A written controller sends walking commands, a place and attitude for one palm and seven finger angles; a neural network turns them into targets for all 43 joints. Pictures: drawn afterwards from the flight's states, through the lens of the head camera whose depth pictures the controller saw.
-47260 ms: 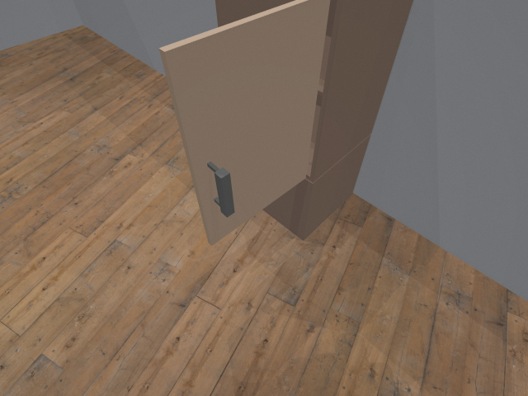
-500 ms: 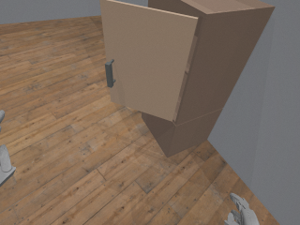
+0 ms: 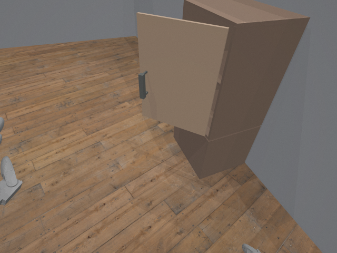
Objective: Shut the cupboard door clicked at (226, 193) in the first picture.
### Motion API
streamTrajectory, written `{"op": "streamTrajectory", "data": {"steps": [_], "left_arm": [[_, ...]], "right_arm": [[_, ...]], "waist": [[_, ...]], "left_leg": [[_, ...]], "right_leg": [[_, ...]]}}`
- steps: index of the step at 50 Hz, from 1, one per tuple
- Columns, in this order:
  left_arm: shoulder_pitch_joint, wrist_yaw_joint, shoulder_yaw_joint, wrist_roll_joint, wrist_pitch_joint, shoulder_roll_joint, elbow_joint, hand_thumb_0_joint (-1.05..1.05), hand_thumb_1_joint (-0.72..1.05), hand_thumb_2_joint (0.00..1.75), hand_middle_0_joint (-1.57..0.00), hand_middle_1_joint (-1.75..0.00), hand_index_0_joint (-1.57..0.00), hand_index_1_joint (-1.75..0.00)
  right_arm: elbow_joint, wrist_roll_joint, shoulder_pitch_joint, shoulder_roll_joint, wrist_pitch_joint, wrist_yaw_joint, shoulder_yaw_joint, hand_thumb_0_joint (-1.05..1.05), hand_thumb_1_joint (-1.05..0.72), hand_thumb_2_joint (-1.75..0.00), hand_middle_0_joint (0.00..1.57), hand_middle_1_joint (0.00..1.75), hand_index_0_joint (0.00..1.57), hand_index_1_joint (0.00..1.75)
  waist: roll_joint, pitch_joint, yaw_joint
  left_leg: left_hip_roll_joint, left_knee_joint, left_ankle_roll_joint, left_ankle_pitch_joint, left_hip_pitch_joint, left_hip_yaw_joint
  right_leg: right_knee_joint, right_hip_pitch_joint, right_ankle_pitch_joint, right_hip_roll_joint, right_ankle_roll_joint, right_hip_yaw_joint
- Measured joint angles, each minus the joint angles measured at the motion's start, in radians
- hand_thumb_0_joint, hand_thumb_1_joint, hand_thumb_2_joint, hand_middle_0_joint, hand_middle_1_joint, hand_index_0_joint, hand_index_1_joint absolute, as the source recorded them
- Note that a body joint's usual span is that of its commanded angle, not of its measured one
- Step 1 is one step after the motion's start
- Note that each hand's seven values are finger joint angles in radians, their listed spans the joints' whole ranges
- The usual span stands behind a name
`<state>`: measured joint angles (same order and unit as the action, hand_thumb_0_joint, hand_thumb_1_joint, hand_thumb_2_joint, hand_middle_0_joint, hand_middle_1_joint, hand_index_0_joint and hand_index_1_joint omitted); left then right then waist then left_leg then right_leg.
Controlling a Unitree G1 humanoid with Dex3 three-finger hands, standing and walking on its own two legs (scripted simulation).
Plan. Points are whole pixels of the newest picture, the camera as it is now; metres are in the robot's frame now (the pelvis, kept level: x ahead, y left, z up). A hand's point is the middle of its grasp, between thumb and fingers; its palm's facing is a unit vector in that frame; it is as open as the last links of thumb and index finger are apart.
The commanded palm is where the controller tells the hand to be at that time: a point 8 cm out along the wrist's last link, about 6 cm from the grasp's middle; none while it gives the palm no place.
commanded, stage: stop stepping back and stand still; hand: left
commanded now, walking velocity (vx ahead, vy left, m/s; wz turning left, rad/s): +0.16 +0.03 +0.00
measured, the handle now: (144, 84) +0.99 +0.16 -0.10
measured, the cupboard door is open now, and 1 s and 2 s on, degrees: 42 42 42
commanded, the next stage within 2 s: let the arm hang, fingers relaxed in 0.78 s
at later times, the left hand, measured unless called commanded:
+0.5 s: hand (15, 170) +0.22 +0.29 +0.16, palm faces +0.48 -0.76 -0.44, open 7.4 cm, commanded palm +0.16 +0.32 +0.18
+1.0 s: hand (33, 223) +0.19 +0.31 +0.01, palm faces +0.20 -0.87 -0.46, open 7.4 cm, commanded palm none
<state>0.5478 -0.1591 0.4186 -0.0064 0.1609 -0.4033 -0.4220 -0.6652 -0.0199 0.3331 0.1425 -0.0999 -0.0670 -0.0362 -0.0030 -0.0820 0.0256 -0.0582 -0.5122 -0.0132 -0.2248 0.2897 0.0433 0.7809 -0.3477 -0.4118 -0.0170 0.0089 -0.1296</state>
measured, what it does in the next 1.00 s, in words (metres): steps on the spot: right foot, then left foot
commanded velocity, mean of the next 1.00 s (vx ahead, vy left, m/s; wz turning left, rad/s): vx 0.02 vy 0.02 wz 0.00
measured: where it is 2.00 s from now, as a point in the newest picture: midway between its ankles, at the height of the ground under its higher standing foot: outside the picture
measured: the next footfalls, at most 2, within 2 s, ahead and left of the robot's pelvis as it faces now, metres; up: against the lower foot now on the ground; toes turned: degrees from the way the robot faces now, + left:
right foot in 0.06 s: +0.03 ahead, -0.09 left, +0.00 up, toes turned -3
left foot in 0.38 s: +0.08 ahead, +0.14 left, +0.00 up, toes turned +8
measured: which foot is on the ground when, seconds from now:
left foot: down 0.00-0.04, up 0.06-0.36, down 0.38-1.00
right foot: up 0.00-0.04, down 0.06-1.00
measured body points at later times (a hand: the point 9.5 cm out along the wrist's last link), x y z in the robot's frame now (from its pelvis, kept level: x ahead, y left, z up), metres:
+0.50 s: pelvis +0.02 +0.02 -0.01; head +0.02 +0.03 +0.44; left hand +0.19 +0.33 +0.19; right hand +0.19 -0.23 -0.08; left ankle +0.04 +0.13 -0.74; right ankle -0.01 -0.08 -0.74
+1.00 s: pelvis -0.01 +0.05 -0.01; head -0.02 +0.02 +0.44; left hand +0.18 +0.35 +0.03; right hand +0.15 -0.21 -0.12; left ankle +0.04 +0.14 -0.74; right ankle -0.01 -0.08 -0.74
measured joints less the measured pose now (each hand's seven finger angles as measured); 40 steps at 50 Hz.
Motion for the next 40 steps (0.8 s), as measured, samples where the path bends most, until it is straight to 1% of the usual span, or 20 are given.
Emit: {"op": "streamTrajectory", "data": {"steps": [1, 2, 3, 4, 5, 6, 7, 9, 11, 13, 16, 19, 20, 22, 24, 28, 32, 36, 40], "left_arm": [[0.011, 0.000, -0.007, 0.001, -0.005, -0.001, -0.015, 0.02, 0.89, 0.90, -0.21, -0.30, -0.21, -0.30], [0.016, -0.002, -0.009, 0.004, -0.010, -0.012, -0.033, 0.02, 0.89, 0.90, -0.21, -0.30, -0.21, -0.30], [0.009, -0.002, -0.008, 0.008, -0.010, -0.021, -0.046, 0.02, 0.89, 0.90, -0.21, -0.30, -0.21, -0.30], [-0.014, -0.001, -0.017, 0.008, -0.008, -0.013, -0.047, 0.02, 0.89, 0.90, -0.21, -0.30, -0.21, -0.30], [-0.037, 0.001, -0.026, 0.006, -0.003, -0.002, -0.041, 0.02, 0.89, 0.90, -0.21, -0.30, -0.22, -0.30], [-0.052, 0.001, -0.029, 0.006, 0.006, 0.006, -0.031, 0.02, 0.89, 0.90, -0.22, -0.30, -0.22, -0.30], [-0.056, 0.000, -0.028, 0.005, 0.015, 0.011, -0.019, 0.02, 0.89, 0.90, -0.22, -0.30, -0.22, -0.30], [-0.043, -0.002, -0.015, -0.001, 0.026, 0.020, 0.001, 0.02, 0.88, 0.90, -0.22, -0.30, -0.22, -0.30], [-0.029, -0.004, -0.004, -0.007, 0.039, 0.022, 0.023, 0.02, 0.88, 0.90, -0.22, -0.30, -0.22, -0.30], [-0.034, -0.007, -0.004, -0.010, 0.046, 0.015, 0.043, 0.02, 0.89, 0.90, -0.22, -0.30, -0.22, -0.30], [-0.056, -0.015, -0.017, -0.010, 0.045, 0.008, 0.046, 0.02, 0.89, 0.90, -0.22, -0.30, -0.22, -0.30], [-0.052, -0.021, -0.028, -0.014, 0.043, 0.018, 0.009, 0.02, 0.89, 0.90, -0.21, -0.30, -0.22, -0.30], [-0.053, -0.022, -0.028, -0.015, 0.044, 0.017, 0.000, 0.02, 0.89, 0.90, -0.21, -0.30, -0.22, -0.30], [-0.054, -0.022, -0.021, -0.015, 0.040, 0.014, -0.012, 0.02, 0.89, 0.90, -0.21, -0.30, -0.22, -0.30], [-0.046, -0.020, -0.004, -0.012, 0.036, 0.003, -0.024, 0.02, 0.89, 0.90, -0.22, -0.30, -0.22, -0.30], [-0.051, -0.015, 0.010, -0.013, 0.037, -0.015, -0.047, 0.02, 0.89, 0.90, -0.22, -0.30, -0.22, -0.30], [-0.031, -0.010, 0.017, -0.024, 0.043, -0.027, -0.072, 0.02, 0.89, 0.90, -0.21, -0.30, -0.22, -0.30], [0.010, -0.002, 0.016, -0.034, 0.035, -0.032, -0.062, 0.02, 0.89, 0.90, -0.22, -0.30, -0.22, -0.30], [0.021, 0.002, 0.008, -0.038, 0.014, -0.025, -0.033, 0.02, 0.89, 0.90, -0.22, -0.30, -0.22, -0.30]], "right_arm": [[0.002, -0.004, 0.004, 0.000, 0.005, -0.002, -0.002, 0.02, -0.90, -0.89, 0.21, 0.30, 0.21, 0.30], [0.009, -0.006, 0.007, 0.000, 0.009, -0.003, -0.002, 0.02, -0.89, -0.89, 0.21, 0.30, 0.21, 0.30], [0.009, -0.005, 0.000, 0.004, 0.014, -0.002, 0.001, 0.02, -0.89, -0.89, 0.21, 0.30, 0.21, 0.30], [-0.007, -0.004, -0.018, 0.016, 0.020, -0.003, 0.007, 0.02, -0.89, -0.89, 0.21, 0.30, 0.21, 0.30], [-0.029, -0.007, -0.037, 0.030, 0.025, -0.005, 0.014, 0.02, -0.89, -0.89, 0.21, 0.30, 0.21, 0.30], [-0.048, -0.010, -0.050, 0.042, 0.028, -0.004, 0.020, 0.02, -0.89, -0.89, 0.21, 0.30, 0.21, 0.30], [-0.057, -0.009, -0.054, 0.051, 0.031, -0.003, 0.026, 0.02, -0.90, -0.89, 0.21, 0.30, 0.21, 0.30], [-0.052, -0.004, -0.055, 0.068, 0.036, -0.005, 0.038, 0.02, -0.90, -0.89, 0.21, 0.30, 0.21, 0.30], [-0.035, 0.000, -0.055, 0.084, 0.033, -0.012, 0.049, 0.02, -0.90, -0.89, 0.21, 0.30, 0.21, 0.30], [-0.019, 0.003, -0.055, 0.098, 0.024, -0.020, 0.058, 0.02, -0.90, -0.89, 0.21, 0.30, 0.21, 0.30], [-0.004, 0.005, -0.057, 0.113, 0.009, -0.030, 0.068, 0.02, -0.90, -0.89, 0.21, 0.30, 0.20, 0.30], [0.017, 0.007, -0.060, 0.131, -0.002, -0.035, 0.075, 0.02, -0.90, -0.89, 0.20, 0.30, 0.20, 0.30], [0.016, 0.009, -0.069, 0.126, -0.003, -0.037, 0.079, 0.02, -0.90, -0.89, 0.20, 0.30, 0.20, 0.30], [0.020, 0.018, -0.090, 0.106, 0.004, -0.036, 0.075, 0.02, -0.90, -0.89, 0.20, 0.30, 0.20, 0.30], [0.032, 0.017, -0.106, 0.086, 0.001, -0.032, 0.062, 0.02, -0.90, -0.89, 0.20, 0.30, 0.20, 0.30], [0.057, 0.019, -0.125, 0.049, -0.013, -0.018, 0.034, 0.02, -0.90, -0.89, 0.20, 0.30, 0.20, 0.30], [0.069, 0.021, -0.138, 0.023, 0.000, -0.002, 0.008, 0.02, -0.90, -0.89, 0.21, 0.30, 0.21, 0.30], [0.070, 0.024, -0.135, 0.013, 0.025, 0.001, -0.002, 0.02, -0.90, -0.89, 0.21, 0.30, 0.21, 0.30], [0.060, 0.025, -0.116, 0.022, 0.040, -0.006, -0.001, 0.02, -0.90, -0.89, 0.21, 0.30, 0.21, 0.30]], "waist": [[0.001, -0.001, -0.004], [0.013, -0.004, -0.007], [0.025, -0.004, -0.020], [0.017, 0.013, -0.035], [0.005, 0.033, -0.041], [0.002, 0.041, -0.043], [0.003, 0.041, -0.046], [0.008, 0.027, -0.048], [0.010, 0.018, -0.042], [0.013, 0.019, -0.035], [0.021, 0.034, -0.035], [-0.001, 0.043, -0.035], [0.006, 0.051, -0.031], [0.029, 0.070, -0.037], [0.038, 0.074, -0.037], [0.019, 0.083, -0.023], [0.004, 0.078, -0.015], [-0.007, 0.064, -0.009], [-0.010, 0.056, -0.012]], "left_leg": [[0.000, -0.019, 0.004, -0.023, 0.016, 0.001], [0.008, -0.066, 0.002, -0.078, 0.049, 0.007], [0.017, -0.152, -0.001, -0.149, 0.100, 0.011], [0.019, -0.266, 0.001, -0.182, 0.146, -0.008], [0.022, -0.374, 0.007, -0.181, 0.182, -0.026], [0.028, -0.455, 0.014, -0.165, 0.210, -0.031], [0.032, -0.511, 0.020, -0.138, 0.230, -0.028], [0.033, -0.548, 0.026, -0.091, 0.246, -0.011], [0.025, -0.495, 0.025, -0.061, 0.234, 0.008], [0.016, -0.384, 0.019, -0.050, 0.198, 0.028], [0.009, -0.195, 0.007, -0.044, 0.109, 0.052], [0.005, -0.026, -0.005, -0.020, 0.001, 0.050], [0.009, -0.015, 0.001, -0.012, -0.008, 0.049], [0.018, -0.031, 0.006, -0.024, -0.015, 0.064], [0.017, -0.041, 0.005, -0.038, -0.014, 0.077], [0.008, -0.050, 0.001, -0.048, -0.005, 0.071], [0.006, -0.049, -0.001, -0.049, 0.005, 0.074], [0.008, -0.043, -0.006, -0.047, 0.005, 0.082], [0.012, -0.034, -0.012, -0.038, 0.002, 0.083]], "right_leg": [[-0.086, 0.053, -0.021, -0.003, 0.008, -0.007], [-0.172, 0.104, -0.049, 0.001, 0.026, 0.005], [-0.226, 0.112, -0.022, 0.007, 0.053, 0.031], [-0.215, 0.096, 0.063, 0.005, 0.068, 0.029], [-0.201, 0.096, 0.094, 0.003, 0.072, 0.019], [-0.203, 0.104, 0.103, 0.006, 0.072, 0.014], [-0.214, 0.114, 0.106, 0.011, 0.069, 0.015], [-0.249, 0.130, 0.114, 0.021, 0.061, 0.030], [-0.283, 0.144, 0.128, 0.030, 0.054, 0.039], [-0.299, 0.153, 0.133, 0.039, 0.048, 0.039], [-0.285, 0.156, 0.117, 0.048, 0.039, 0.031], [-0.240, 0.146, 0.082, 0.031, 0.026, 0.021], [-0.218, 0.141, 0.066, 0.035, 0.020, 0.021], [-0.201, 0.142, 0.059, 0.047, 0.001, 0.039], [-0.202, 0.141, 0.054, 0.047, -0.002, 0.053], [-0.241, 0.155, 0.068, 0.036, -0.001, 0.048], [-0.259, 0.152, 0.080, 0.034, -0.007, 0.051], [-0.267, 0.149, 0.087, 0.036, -0.013, 0.059], [-0.276, 0.153, 0.096, 0.040, -0.018, 0.059]]}}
